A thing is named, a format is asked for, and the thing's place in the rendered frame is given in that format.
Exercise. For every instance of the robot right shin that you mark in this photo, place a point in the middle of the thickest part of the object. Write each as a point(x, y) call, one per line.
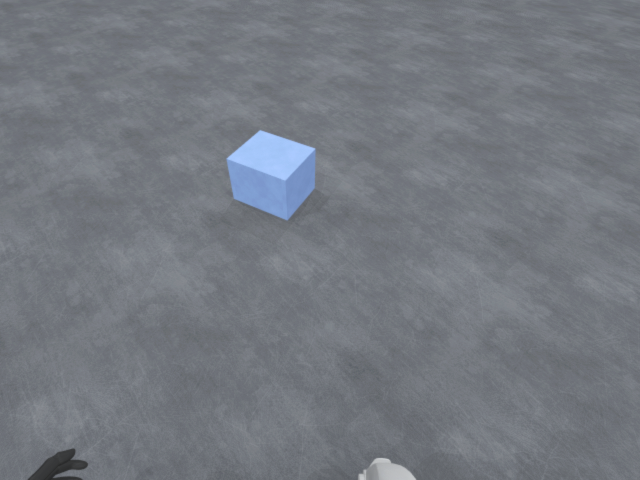
point(380, 460)

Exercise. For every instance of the carton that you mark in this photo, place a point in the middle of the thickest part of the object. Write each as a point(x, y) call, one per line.
point(272, 173)

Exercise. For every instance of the robot left hand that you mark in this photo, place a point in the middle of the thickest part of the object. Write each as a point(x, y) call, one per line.
point(57, 464)

